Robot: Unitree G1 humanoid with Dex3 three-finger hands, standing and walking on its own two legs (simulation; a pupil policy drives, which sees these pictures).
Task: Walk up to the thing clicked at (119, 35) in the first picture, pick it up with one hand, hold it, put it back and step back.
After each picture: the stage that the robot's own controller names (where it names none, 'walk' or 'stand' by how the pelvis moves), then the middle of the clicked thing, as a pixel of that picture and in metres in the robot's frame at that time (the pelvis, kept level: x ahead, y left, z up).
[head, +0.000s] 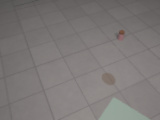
stand; (121, 35) +1.48 -0.51 -0.72
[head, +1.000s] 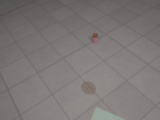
walk; (95, 38) +1.41 -0.09 -0.70
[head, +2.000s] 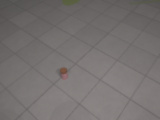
walk; (64, 73) +0.90 +0.20 -0.71
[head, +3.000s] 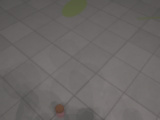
walk; (60, 111) +0.52 +0.16 -0.70
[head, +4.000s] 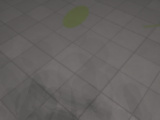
stand; out of the picture +0.33 +0.17 -0.71
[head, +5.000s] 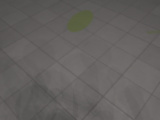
stand; out of the picture +0.33 +0.15 -0.72
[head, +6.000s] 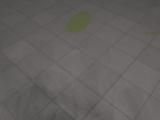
stand; out of the picture +0.32 +0.16 -0.73
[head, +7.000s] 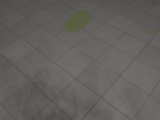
stand; out of the picture +0.31 +0.16 -0.73
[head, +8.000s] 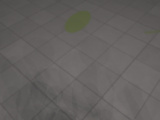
stand; out of the picture +0.31 +0.16 -0.73
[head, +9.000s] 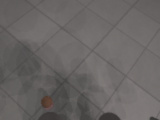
go down; (47, 103) +0.35 +0.17 -0.55
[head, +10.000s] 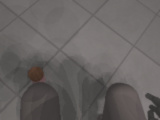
go down; (37, 76) +0.39 +0.21 -0.32
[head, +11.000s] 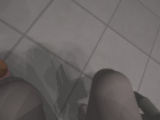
close in; out of the picture +0.37 +0.24 -0.24
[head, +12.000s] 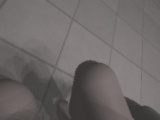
close; out of the picture +0.37 +0.25 -0.21
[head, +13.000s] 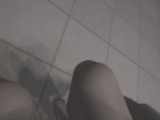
close; out of the picture +0.37 +0.27 -0.21
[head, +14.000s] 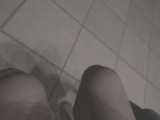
lift; out of the picture +0.30 +0.25 -0.20
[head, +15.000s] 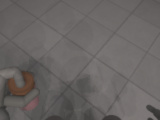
lift; (25, 92) +0.31 +0.19 +0.00
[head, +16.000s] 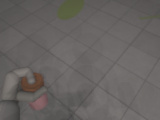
hold; (35, 91) +0.33 +0.16 +0.00
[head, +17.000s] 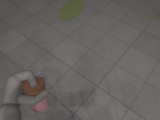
hold; (36, 95) +0.32 +0.17 +0.00
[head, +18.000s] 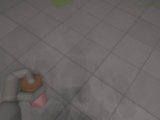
crouch; (35, 91) +0.34 +0.17 -0.04
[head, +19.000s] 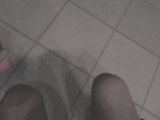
lower; out of the picture +0.43 +0.24 -0.11
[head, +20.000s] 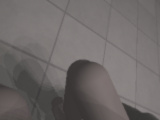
lower; out of the picture +0.40 +0.28 -0.22
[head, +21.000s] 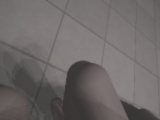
lower; out of the picture +0.39 +0.29 -0.22
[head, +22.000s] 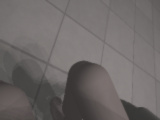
lower; out of the picture +0.39 +0.29 -0.22
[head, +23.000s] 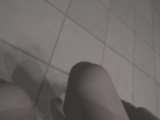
lower; out of the picture +0.39 +0.29 -0.22
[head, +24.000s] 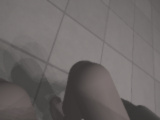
open; out of the picture +0.38 +0.27 -0.22
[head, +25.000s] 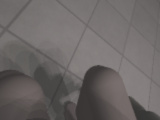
stand; out of the picture +0.37 +0.26 -0.23
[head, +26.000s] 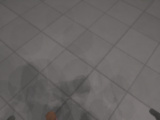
stand; (51, 118) +0.35 +0.17 -0.59
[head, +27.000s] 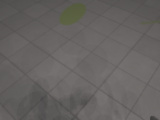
stand; out of the picture +0.35 +0.18 -0.66
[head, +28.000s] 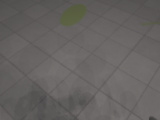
stand; out of the picture +0.34 +0.17 -0.67
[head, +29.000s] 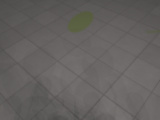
stand; out of the picture +0.36 +0.16 -0.72
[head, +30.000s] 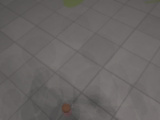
walk; (66, 110) +0.45 +0.17 -0.70
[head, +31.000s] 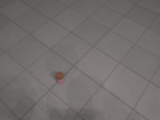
walk; (60, 78) +0.72 +0.16 -0.70
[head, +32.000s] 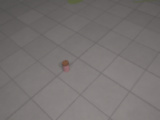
stand; (65, 66) +1.01 +0.21 -0.71
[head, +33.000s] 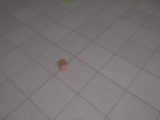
stand; (62, 65) +1.00 +0.19 -0.72
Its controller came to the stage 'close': yes
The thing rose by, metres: 0.70
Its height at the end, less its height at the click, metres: +0.00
